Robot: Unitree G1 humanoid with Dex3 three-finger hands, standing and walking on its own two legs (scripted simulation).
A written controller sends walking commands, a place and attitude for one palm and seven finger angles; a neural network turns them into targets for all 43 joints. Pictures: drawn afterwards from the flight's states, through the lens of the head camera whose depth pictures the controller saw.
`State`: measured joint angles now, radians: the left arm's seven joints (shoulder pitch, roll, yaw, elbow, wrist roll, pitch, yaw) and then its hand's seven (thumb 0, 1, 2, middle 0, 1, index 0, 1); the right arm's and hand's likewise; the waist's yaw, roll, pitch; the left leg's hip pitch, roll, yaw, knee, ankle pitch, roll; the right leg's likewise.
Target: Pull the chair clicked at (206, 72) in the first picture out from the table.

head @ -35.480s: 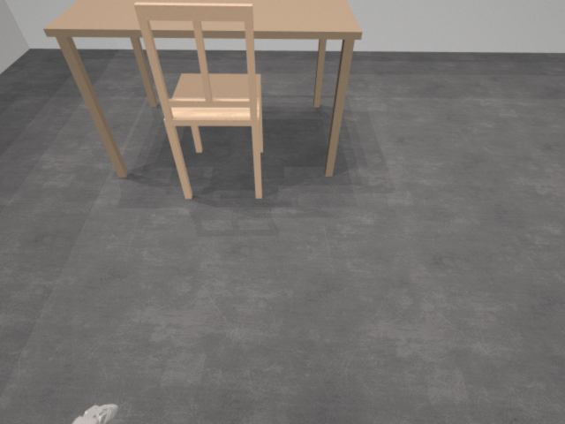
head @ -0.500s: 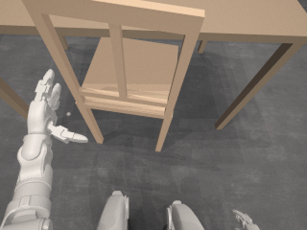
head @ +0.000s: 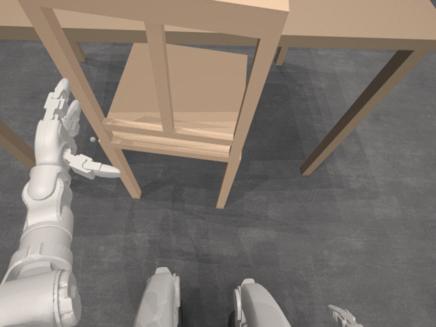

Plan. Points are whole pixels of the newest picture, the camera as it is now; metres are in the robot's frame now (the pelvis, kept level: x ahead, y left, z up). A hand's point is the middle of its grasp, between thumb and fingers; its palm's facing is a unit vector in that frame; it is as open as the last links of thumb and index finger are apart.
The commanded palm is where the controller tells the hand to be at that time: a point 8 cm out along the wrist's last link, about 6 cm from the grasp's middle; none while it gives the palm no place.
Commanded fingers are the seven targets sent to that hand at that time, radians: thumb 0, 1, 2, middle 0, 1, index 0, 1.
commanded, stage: push the fingers through the gap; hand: left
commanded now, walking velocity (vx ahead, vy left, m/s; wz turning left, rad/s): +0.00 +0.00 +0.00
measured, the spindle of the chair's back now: (163, 87) +0.55 +0.11 +0.04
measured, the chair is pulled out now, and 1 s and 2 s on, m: -0.05 -0.05 -0.05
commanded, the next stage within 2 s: hook a spindle and tug to test in 0.48 s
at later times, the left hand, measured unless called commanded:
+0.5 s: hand (92, 133) +0.45 +0.22 +0.03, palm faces +0.08 -1.00 -0.03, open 16.9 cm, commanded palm +0.43 +0.26 +0.03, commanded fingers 0.00 -0.50 0.30 -0.06 -0.08 -0.06 -0.08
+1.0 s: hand (101, 134) +0.44 +0.21 +0.03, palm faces +0.06 -1.00 -0.04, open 14.6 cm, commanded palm +0.42 +0.25 +0.03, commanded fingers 0.00 -0.11 0.47 -0.45 -1.29 -0.45 -1.29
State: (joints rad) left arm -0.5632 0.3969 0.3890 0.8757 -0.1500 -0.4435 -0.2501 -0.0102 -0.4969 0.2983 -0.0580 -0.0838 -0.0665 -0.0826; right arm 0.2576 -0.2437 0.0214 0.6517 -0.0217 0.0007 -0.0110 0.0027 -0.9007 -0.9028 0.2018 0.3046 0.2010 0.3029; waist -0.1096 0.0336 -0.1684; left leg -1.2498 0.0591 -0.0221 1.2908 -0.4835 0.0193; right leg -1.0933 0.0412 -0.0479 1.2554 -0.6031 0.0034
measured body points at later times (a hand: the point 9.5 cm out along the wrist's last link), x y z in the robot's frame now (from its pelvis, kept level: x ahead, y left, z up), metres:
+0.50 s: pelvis +0.00 +0.00 +0.00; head +0.14 +0.03 +0.43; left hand +0.44 +0.28 +0.03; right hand +0.06 -0.27 -0.12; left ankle +0.06 +0.11 -0.62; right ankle -0.01 -0.13 -0.62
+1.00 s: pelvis +0.00 +0.00 +0.00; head +0.13 +0.03 +0.43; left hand +0.44 +0.26 +0.04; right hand +0.08 -0.26 -0.12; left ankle +0.06 +0.11 -0.62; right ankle -0.01 -0.13 -0.62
